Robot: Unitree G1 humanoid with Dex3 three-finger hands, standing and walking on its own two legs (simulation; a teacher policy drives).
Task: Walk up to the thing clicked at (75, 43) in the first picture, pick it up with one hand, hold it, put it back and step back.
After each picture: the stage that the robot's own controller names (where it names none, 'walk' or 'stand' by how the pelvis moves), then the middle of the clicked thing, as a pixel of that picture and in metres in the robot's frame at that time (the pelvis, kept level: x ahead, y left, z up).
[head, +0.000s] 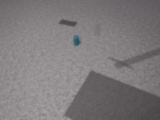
stand; (76, 40) +1.49 +0.12 -0.72
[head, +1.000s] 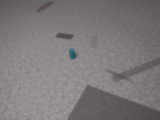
walk; (72, 54) +1.38 +0.26 -0.71
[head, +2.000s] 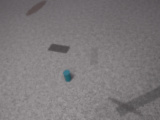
walk; (67, 76) +0.94 +0.28 -0.72
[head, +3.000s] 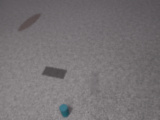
walk; (64, 110) +0.61 +0.26 -0.72
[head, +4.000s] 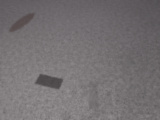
stand; out of the picture +0.45 +0.21 -0.70
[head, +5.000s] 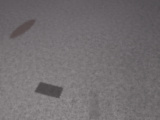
stand; out of the picture +0.40 +0.20 -0.72
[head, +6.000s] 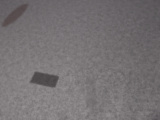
walk; out of the picture +0.35 +0.27 -0.70
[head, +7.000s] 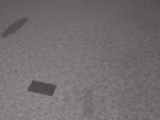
stand; out of the picture +0.40 +0.24 -0.69
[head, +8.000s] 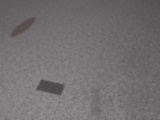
stand; out of the picture +0.41 +0.20 -0.71
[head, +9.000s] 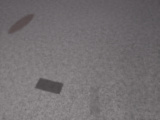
stand; out of the picture +0.40 +0.19 -0.72
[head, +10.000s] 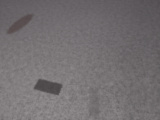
stand; out of the picture +0.39 +0.19 -0.72
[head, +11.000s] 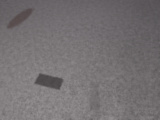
go down; out of the picture +0.40 +0.19 -0.72
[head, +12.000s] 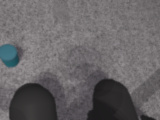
go down; (9, 56) +0.46 +0.25 -0.29
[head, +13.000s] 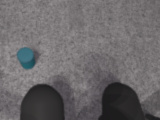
approach; (26, 59) +0.46 +0.23 -0.29
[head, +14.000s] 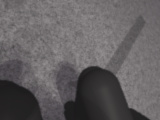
close in; out of the picture +0.43 +0.28 -0.22
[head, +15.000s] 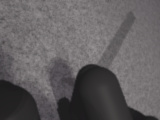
close; out of the picture +0.43 +0.29 -0.23
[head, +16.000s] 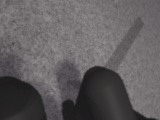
lift; out of the picture +0.40 +0.26 -0.22
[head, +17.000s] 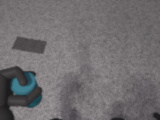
lift; (28, 90) +0.33 +0.19 -0.01
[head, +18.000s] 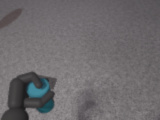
hold; (41, 96) +0.32 +0.16 +0.01
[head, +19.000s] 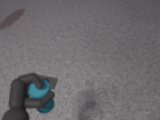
hold; (42, 96) +0.32 +0.17 +0.00
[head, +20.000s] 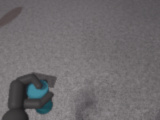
crouch; (40, 97) +0.32 +0.17 -0.01
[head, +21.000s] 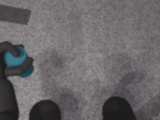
crouch; (20, 63) +0.42 +0.22 -0.10
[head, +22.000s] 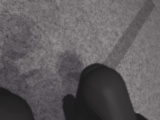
lower; out of the picture +0.42 +0.30 -0.23
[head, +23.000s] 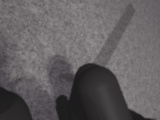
lower; out of the picture +0.42 +0.31 -0.23
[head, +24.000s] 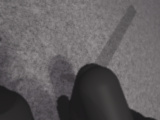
lower; out of the picture +0.42 +0.31 -0.23
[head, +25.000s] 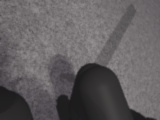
lower; out of the picture +0.42 +0.30 -0.23
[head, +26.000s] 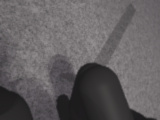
loosen; out of the picture +0.43 +0.30 -0.23
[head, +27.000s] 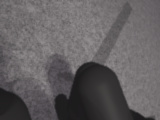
withdraw; out of the picture +0.42 +0.29 -0.23
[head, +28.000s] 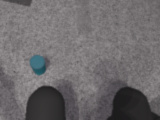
walk; (38, 65) +0.45 +0.23 -0.33
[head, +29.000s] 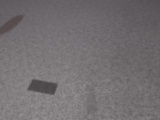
stand; out of the picture +0.38 +0.19 -0.65
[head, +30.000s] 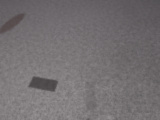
stand; out of the picture +0.40 +0.20 -0.66
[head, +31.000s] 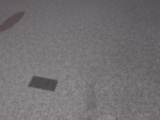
stand; out of the picture +0.38 +0.20 -0.67
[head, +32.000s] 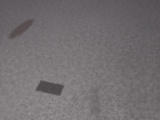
stand; out of the picture +0.40 +0.20 -0.72
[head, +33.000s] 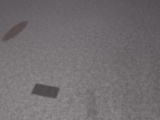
stand; out of the picture +0.38 +0.21 -0.72
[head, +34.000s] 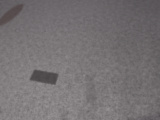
walk; out of the picture +0.39 +0.21 -0.72
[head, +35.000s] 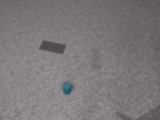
walk; (66, 88) +0.62 +0.15 -0.69
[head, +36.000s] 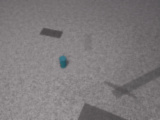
walk; (63, 62) +0.99 +0.18 -0.71
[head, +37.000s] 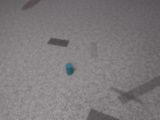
stand; (69, 69) +1.02 +0.18 -0.70
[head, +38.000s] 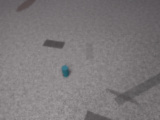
stand; (65, 71) +0.99 +0.21 -0.73
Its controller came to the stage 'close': yes
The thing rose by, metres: 0.70
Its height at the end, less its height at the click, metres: +0.00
